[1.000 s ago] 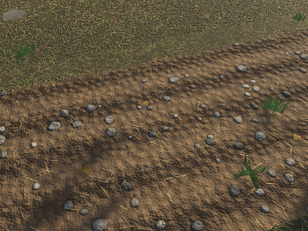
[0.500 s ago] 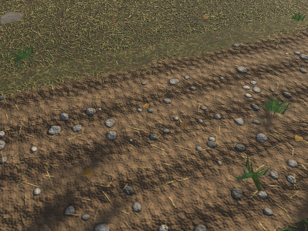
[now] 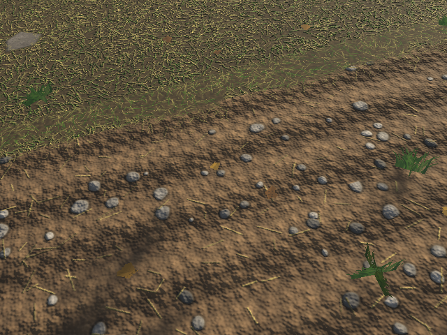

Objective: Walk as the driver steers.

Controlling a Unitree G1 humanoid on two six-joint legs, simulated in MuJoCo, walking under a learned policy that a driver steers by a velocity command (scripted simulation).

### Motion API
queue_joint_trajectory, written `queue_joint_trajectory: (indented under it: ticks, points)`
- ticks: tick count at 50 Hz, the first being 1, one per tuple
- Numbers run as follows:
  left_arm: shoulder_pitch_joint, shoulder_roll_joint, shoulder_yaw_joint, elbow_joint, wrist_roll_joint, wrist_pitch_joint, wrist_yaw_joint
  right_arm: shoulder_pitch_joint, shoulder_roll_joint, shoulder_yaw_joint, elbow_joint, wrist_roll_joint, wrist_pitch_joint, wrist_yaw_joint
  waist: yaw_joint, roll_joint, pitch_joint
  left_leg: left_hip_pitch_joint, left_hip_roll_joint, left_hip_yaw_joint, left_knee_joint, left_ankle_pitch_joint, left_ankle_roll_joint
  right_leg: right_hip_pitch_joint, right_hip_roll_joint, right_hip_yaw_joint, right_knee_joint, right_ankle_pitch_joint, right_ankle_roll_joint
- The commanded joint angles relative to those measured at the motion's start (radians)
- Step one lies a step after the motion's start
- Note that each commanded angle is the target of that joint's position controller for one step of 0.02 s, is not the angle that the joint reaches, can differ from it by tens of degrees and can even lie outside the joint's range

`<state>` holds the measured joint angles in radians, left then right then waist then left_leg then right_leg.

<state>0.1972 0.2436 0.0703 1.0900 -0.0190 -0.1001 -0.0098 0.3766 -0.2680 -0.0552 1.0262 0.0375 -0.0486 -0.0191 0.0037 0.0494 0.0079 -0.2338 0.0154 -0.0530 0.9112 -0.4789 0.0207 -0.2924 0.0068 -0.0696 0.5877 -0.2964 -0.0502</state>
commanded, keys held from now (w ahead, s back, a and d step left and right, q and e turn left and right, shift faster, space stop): w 0.36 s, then q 0.64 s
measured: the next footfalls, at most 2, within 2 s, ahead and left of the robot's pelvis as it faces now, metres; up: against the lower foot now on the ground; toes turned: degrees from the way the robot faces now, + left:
left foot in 0.46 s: +0.42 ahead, +0.12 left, +0.00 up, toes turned +3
right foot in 0.94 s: +0.49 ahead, -0.08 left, +0.00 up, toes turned +21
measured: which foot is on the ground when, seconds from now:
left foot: up 0.00-0.44, down 0.46-0.94, up 0.96-1.00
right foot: down 0.00-0.46, up 0.48-0.92, down 0.94-1.00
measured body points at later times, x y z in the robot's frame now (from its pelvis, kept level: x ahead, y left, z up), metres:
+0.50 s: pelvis +0.25 +0.03 -0.01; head +0.30 +0.03 +0.43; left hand +0.18 +0.29 -0.15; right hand +0.48 -0.20 -0.11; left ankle +0.38 +0.12 -0.73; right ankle +0.03 -0.09 -0.67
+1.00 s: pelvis +0.38 +0.01 +0.01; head +0.42 +0.00 +0.46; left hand +0.46 +0.32 -0.09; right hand +0.57 -0.24 -0.11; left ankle +0.37 +0.12 -0.70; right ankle +0.45 -0.09 -0.73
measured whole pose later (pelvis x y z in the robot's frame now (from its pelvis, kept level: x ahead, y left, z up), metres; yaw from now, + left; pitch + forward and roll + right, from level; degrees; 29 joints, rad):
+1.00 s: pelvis +0.38 +0.01 +0.01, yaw +17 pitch +3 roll +0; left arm 0.09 0.28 0.06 0.83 0.02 -0.04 0.04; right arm 0.18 -0.32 -0.08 0.80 0.02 0.02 -0.04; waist -0.03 0.03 0.02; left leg -0.42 -0.14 -0.17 0.74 -0.44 0.02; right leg -0.34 0.02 0.06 0.47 -0.18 0.00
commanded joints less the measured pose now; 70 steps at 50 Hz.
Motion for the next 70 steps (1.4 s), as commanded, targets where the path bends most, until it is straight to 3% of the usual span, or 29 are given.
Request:
queue_joint_trajectory:
  ticks: [1,3,6,10,16,19,22,23,24,25,26,27,29,33,38,43,46,47,48,49,50,52,55,59,64,67,68,69,70]
  points:
    - [0.136,0.110,-0.003,0.001,0.013,-0.027,-0.011,-0.135,-0.081,-0.011,-0.137,0.023,-0.057,0.009,0.057,-0.160,0.068,-0.598,0.058,-0.045,0.343,0.099,0.063,0.354,-0.349,0.604,-0.430,-0.274,-0.187]
    - [0.083,0.071,-0.023,-0.020,0.016,-0.025,-0.017,-0.134,-0.094,-0.028,-0.127,-0.004,-0.055,0.007,0.021,-0.119,0.083,-0.509,0.107,-0.023,0.223,0.242,0.067,0.267,-0.259,0.397,-0.448,-0.028,-0.119]
    - [0.158,0.088,-0.026,-0.004,0.017,-0.019,-0.003,-0.160,-0.064,-0.031,-0.134,-0.014,-0.037,0.017,0.021,-0.125,0.074,-0.478,0.112,0.018,0.115,0.324,0.028,0.265,-0.225,0.271,-0.466,0.216,-0.126]
    - [0.195,0.113,-0.026,-0.009,0.022,-0.005,0.020,-0.321,-0.028,-0.020,-0.197,-0.017,-0.030,0.021,0.044,-0.101,0.097,-0.516,0.100,0.044,-0.103,0.451,-0.012,0.265,-0.214,0.188,-0.484,0.363,-0.131]
    - [0.283,0.112,-0.022,0.003,0.009,0.005,0.023,-0.510,-0.018,0.000,-0.263,-0.008,-0.041,0.053,0.089,-0.108,0.145,-0.456,0.055,0.086,-0.331,0.555,0.010,0.311,-0.225,0.122,-0.488,0.372,-0.124]
    - [0.266,0.133,-0.012,0.000,0.010,0.019,0.027,-0.523,-0.038,-0.002,-0.284,-0.006,-0.054,0.072,0.052,-0.128,0.131,-0.411,0.030,0.096,-0.400,0.493,0.050,0.407,-0.254,0.091,-0.401,0.572,-0.102]
    - [0.213,0.157,-0.004,-0.024,0.026,0.040,0.035,-0.191,-0.125,-0.047,-0.187,-0.019,-0.057,0.074,-0.121,-0.173,-0.104,0.029,-0.074,0.153,-0.412,0.558,0.116,0.387,-0.189,0.013,0.007,1.039,-0.022]
    - [0.225,0.131,-0.015,-0.050,0.042,0.038,0.037,-0.052,-0.178,-0.060,-0.153,-0.036,-0.051,0.065,-0.155,-0.082,-0.223,0.354,0.067,-0.017,-0.343,0.826,0.165,0.139,-0.136,-0.002,0.282,0.733,0.020]
    - [0.383,-0.002,-0.057,-0.053,0.048,0.016,0.020,-0.023,-0.254,-0.063,-0.141,-0.053,-0.045,0.065,-0.053,0.215,-0.417,0.701,0.376,-0.516,-0.391,1.018,0.402,-0.226,0.067,0.026,0.713,-0.207,0.090]
    - [0.353,0.074,-0.039,-0.030,0.025,-0.011,0.008,-0.018,-0.185,-0.049,-0.142,-0.045,-0.034,0.063,-0.090,0.114,-0.500,0.665,0.366,-0.609,-0.481,0.986,0.405,-0.251,0.053,0.189,0.855,-0.325,0.086]
    - [0.222,0.111,-0.029,-0.089,-0.001,-0.022,0.006,-0.140,-0.162,-0.041,-0.176,-0.033,-0.033,0.059,-0.079,0.092,-0.333,0.519,0.320,-0.461,-0.497,0.969,0.358,-0.327,0.002,0.182,0.869,-0.281,0.075]
    - [0.135,0.123,-0.026,-0.117,0.001,-0.024,0.017,-0.227,-0.136,-0.033,-0.200,-0.027,-0.034,0.055,-0.056,-0.023,-0.209,0.343,0.271,-0.347,-0.530,0.970,0.313,-0.333,-0.039,0.160,0.811,-0.210,0.073]
    - [0.103,0.141,-0.006,-0.141,0.015,0.001,0.043,-0.271,-0.115,-0.025,-0.213,-0.042,-0.037,0.053,-0.003,-0.081,-0.111,0.083,0.214,-0.246,-0.595,0.966,0.284,-0.240,-0.079,0.152,0.712,-0.140,0.070]
    - [0.106,0.101,-0.002,-0.188,0.028,0.046,0.069,-0.256,-0.157,-0.037,-0.215,-0.054,-0.027,0.041,0.044,0.002,-0.102,-0.091,0.168,-0.187,-0.634,0.915,0.286,-0.159,-0.059,0.136,0.473,-0.089,0.092]
    - [-0.042,0.119,0.006,-0.249,0.023,0.079,0.073,-0.225,-0.184,-0.050,-0.234,-0.027,0.016,0.004,0.003,0.049,-0.110,-0.101,0.124,-0.244,-0.651,0.471,0.221,-0.163,-0.017,0.155,0.240,0.082,0.117]
    - [-0.129,0.134,0.007,-0.296,0.014,0.067,0.062,-0.199,-0.189,-0.056,-0.242,-0.025,0.043,-0.017,-0.022,0.093,-0.075,-0.053,0.111,-0.355,-0.616,0.303,0.193,-0.125,0.024,0.176,0.051,0.035,0.122]
    - [-0.032,0.156,0.018,-0.281,0.009,0.042,0.048,-0.230,-0.168,-0.048,-0.273,-0.013,0.058,-0.024,0.042,0.096,-0.095,-0.020,0.069,-0.393,-0.506,0.445,0.138,0.036,0.008,0.161,-0.219,0.144,0.094]
    - [0.002,0.204,0.030,-0.279,0.022,0.040,0.049,-0.202,-0.126,-0.034,-0.284,-0.015,0.063,-0.027,0.034,0.029,-0.142,-0.087,0.023,-0.347,-0.394,0.332,0.088,0.171,-0.120,0.233,-0.260,0.222,0.050]
    - [-0.050,0.286,0.046,-0.299,0.045,0.053,0.058,-0.127,-0.065,-0.023,-0.299,-0.019,0.059,-0.023,-0.050,-0.244,-0.146,-0.283,-0.136,-0.166,-0.185,-0.020,0.026,0.292,-0.336,0.455,-0.245,0.504,-0.079]
    - [-0.042,0.241,0.039,-0.309,0.071,0.058,0.053,-0.128,-0.146,-0.043,-0.305,-0.023,0.048,-0.021,-0.024,-0.314,-0.156,-0.383,-0.145,-0.103,0.032,-0.185,-0.018,0.265,-0.439,0.583,-0.266,0.634,-0.206]
    - [-0.076,0.191,0.025,-0.333,0.061,0.056,0.051,-0.109,-0.215,-0.066,-0.289,-0.022,0.050,-0.018,-0.034,-0.224,-0.146,-0.386,-0.099,-0.113,0.167,-0.129,-0.041,0.247,-0.415,0.506,-0.249,0.645,-0.209]
    - [-0.126,0.150,0.014,-0.351,0.033,0.060,0.050,-0.100,-0.199,-0.075,-0.268,-0.022,0.078,-0.026,-0.043,-0.157,-0.106,-0.406,-0.071,-0.082,0.267,-0.016,-0.083,0.220,-0.303,0.333,-0.226,0.563,-0.136]
    - [-0.111,0.160,0.012,-0.343,0.034,0.077,0.058,-0.146,-0.134,-0.057,-0.311,-0.012,0.097,-0.017,-0.020,-0.199,-0.057,-0.405,-0.052,-0.015,0.258,0.078,-0.118,0.174,-0.251,0.214,-0.262,0.517,-0.145]
    - [-0.059,0.199,0.027,-0.331,0.033,0.091,0.071,-0.223,-0.105,-0.042,-0.375,-0.014,0.092,-0.003,0.025,-0.220,-0.084,-0.365,-0.001,0.023,0.071,0.100,-0.128,0.249,-0.290,0.171,-0.269,0.519,-0.172]
    - [-0.061,0.241,0.041,-0.325,0.013,0.091,0.045,-0.227,-0.108,-0.037,-0.398,-0.022,0.100,0.017,0.029,-0.235,-0.089,-0.163,-0.009,0.083,-0.163,0.095,-0.078,0.189,-0.310,0.136,-0.254,0.499,-0.172]
    - [-0.082,0.235,0.037,-0.313,-0.014,0.092,0.038,-0.152,-0.106,-0.043,-0.367,-0.026,0.102,0.028,-0.024,-0.217,-0.083,0.016,-0.037,0.111,-0.478,0.292,-0.007,0.140,-0.288,0.115,-0.165,0.437,-0.114]
    - [-0.024,0.198,0.025,-0.287,-0.011,0.089,0.033,-0.131,-0.132,-0.050,-0.358,-0.027,0.103,0.024,-0.024,-0.161,-0.094,0.146,-0.021,0.071,-0.571,0.420,0.021,0.062,-0.251,0.076,-0.104,0.342,-0.048]
    - [0.008,0.122,-0.001,-0.296,0.034,0.084,0.020,-0.109,-0.207,-0.065,-0.367,-0.032,0.105,0.008,0.005,0.065,-0.152,0.322,0.186,-0.179,-0.564,0.718,0.080,-0.107,-0.164,-0.019,0.107,0.016,0.053]
    - [-0.031,0.106,-0.006,-0.333,0.043,0.082,0.023,-0.153,-0.242,-0.062,-0.388,-0.057,0.097,0.008,0.001,0.227,-0.134,0.250,0.381,-0.350,-0.556,0.853,0.269,-0.257,-0.067,-0.013,0.256,-0.355,0.108]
